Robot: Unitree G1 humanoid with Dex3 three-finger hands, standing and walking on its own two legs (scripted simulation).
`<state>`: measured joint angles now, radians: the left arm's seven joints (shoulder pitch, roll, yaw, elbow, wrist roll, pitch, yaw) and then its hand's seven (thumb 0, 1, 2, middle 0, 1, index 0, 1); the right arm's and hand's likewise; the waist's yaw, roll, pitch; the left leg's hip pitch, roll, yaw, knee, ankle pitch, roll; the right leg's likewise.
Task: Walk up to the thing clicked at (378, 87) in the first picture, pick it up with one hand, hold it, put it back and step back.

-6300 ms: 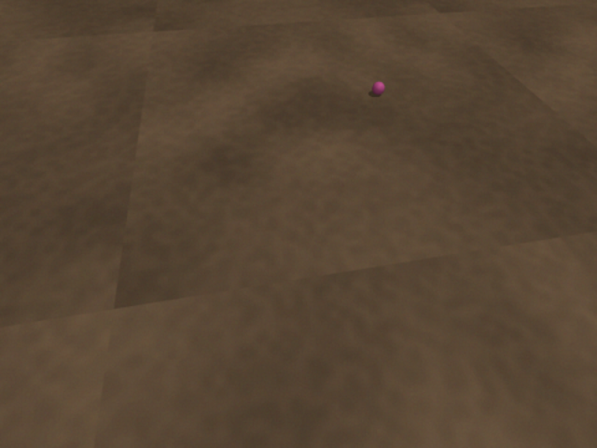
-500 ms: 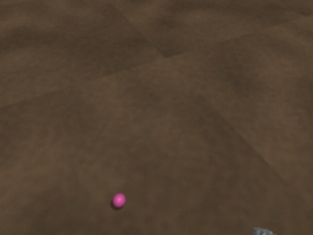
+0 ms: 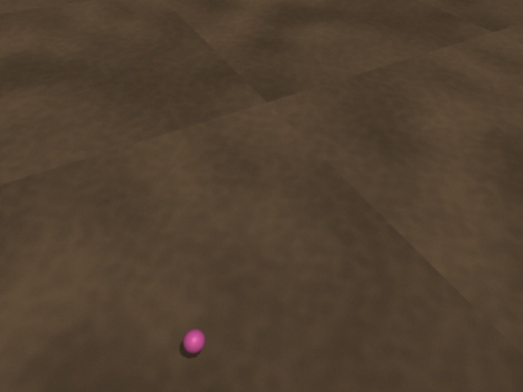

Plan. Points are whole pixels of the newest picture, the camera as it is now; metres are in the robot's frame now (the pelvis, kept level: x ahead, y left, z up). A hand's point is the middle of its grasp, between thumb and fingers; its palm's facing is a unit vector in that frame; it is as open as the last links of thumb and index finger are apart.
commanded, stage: walk up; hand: left
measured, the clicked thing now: (194, 340) +0.41 +0.23 -0.74
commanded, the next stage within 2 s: stand in 0.24 s
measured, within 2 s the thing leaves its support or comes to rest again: neither
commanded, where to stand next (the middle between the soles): +0.04 +0.00 m, yaw +0 degrees
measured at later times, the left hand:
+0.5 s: hand out of the picture +0.08 +0.25 -0.16, palm faces -0.03 -0.94 -0.34, open 7.4 cm
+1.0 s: hand out of the picture +0.10 +0.25 -0.15, palm faces -0.03 -0.94 -0.35, open 7.4 cm
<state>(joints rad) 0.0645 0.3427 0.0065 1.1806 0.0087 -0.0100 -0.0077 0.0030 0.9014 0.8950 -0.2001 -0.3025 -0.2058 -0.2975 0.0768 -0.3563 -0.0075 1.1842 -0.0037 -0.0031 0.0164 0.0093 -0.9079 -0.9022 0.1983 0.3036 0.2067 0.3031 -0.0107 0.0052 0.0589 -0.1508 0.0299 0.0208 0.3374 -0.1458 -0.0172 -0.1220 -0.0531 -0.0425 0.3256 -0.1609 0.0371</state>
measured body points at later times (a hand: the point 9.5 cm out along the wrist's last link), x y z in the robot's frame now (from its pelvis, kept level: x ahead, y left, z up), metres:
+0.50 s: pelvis +0.01 +0.00 +0.00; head +0.02 +0.00 +0.45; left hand +0.08 +0.30 -0.13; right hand +0.09 -0.30 -0.13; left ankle +0.03 +0.13 -0.75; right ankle +0.01 -0.14 -0.75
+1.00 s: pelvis +0.02 -0.01 +0.00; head +0.03 -0.01 +0.45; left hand +0.10 +0.29 -0.13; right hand +0.10 -0.31 -0.13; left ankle +0.03 +0.13 -0.75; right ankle +0.01 -0.14 -0.75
